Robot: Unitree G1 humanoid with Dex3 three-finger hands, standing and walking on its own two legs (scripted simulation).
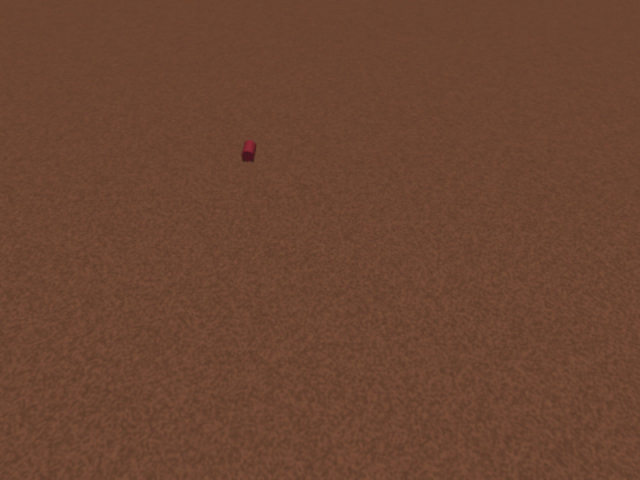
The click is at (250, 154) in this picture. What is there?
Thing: lying can
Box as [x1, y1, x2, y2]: [242, 140, 255, 161]
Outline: 251,140 247,140 244,143 242,152 243,159 248,161 253,158 255,149 255,143
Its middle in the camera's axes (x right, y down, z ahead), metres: -0.37 -0.48 +2.10
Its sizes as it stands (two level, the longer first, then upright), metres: 0.104 0.065 0.065
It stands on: the floor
